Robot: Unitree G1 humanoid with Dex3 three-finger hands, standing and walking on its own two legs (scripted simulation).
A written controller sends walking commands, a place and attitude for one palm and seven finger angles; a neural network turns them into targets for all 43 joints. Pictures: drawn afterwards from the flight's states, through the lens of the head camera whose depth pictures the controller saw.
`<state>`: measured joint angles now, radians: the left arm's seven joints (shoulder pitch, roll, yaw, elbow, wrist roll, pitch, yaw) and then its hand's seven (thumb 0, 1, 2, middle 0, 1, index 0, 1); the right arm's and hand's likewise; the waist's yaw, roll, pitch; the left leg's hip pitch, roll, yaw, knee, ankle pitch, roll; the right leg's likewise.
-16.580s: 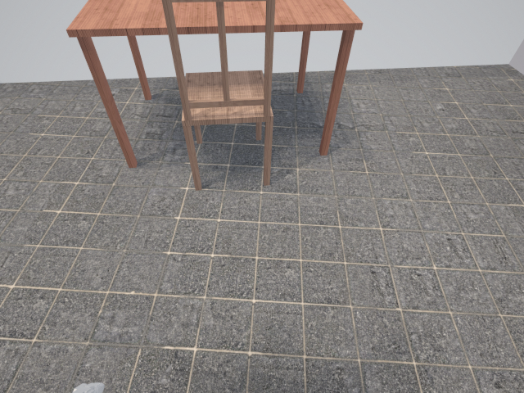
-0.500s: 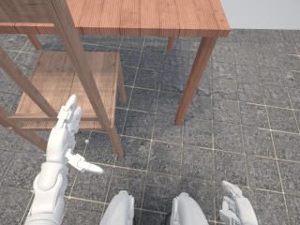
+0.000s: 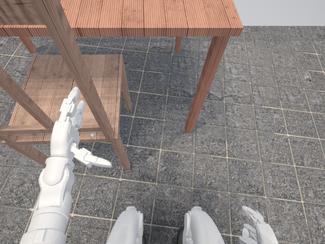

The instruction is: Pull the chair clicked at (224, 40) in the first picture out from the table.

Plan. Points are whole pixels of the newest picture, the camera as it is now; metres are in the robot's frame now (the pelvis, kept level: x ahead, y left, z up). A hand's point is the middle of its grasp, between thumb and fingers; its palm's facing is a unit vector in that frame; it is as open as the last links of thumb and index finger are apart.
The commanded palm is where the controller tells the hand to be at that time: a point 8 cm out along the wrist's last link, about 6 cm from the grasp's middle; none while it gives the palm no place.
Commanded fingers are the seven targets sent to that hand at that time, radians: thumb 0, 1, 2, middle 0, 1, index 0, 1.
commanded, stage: push the fingers through the gap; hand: left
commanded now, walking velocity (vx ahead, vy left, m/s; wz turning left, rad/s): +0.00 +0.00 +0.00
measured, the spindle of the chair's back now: (15, 91) +0.45 +0.37 +0.05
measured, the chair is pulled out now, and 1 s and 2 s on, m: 0.00 0.00 0.00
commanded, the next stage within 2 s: hook a spindle and tug to test in 1.06 s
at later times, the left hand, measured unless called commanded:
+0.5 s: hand (94, 116) +0.41 +0.18 +0.02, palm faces +0.03 -1.00 -0.05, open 16.9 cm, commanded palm +0.39 +0.23 +0.02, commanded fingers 0.00 -0.50 0.30 -0.06 -0.08 -0.06 -0.08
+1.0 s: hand (96, 111) +0.43 +0.18 +0.02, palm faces +0.04 -1.00 -0.04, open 16.9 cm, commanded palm +0.40 +0.23 +0.02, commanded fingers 0.00 -0.50 0.30 -0.06 -0.08 -0.06 -0.08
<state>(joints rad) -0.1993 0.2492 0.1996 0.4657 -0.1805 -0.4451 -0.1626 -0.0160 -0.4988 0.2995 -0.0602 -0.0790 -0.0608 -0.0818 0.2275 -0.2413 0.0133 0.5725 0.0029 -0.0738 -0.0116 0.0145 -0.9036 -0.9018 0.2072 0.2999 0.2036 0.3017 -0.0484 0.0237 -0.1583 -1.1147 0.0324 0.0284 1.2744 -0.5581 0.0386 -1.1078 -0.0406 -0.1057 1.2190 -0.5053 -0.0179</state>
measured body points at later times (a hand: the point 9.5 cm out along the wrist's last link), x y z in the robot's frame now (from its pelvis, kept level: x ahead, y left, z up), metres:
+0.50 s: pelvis +0.00 +0.00 +0.00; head +0.13 +0.01 +0.43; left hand +0.40 +0.24 +0.03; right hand +0.11 -0.26 -0.12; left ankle +0.02 +0.09 -0.62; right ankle +0.04 -0.12 -0.62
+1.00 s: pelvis +0.00 +0.01 +0.00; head +0.14 +0.02 +0.43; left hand +0.42 +0.24 +0.02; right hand +0.08 -0.25 -0.12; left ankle +0.02 +0.10 -0.62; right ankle +0.04 -0.12 -0.62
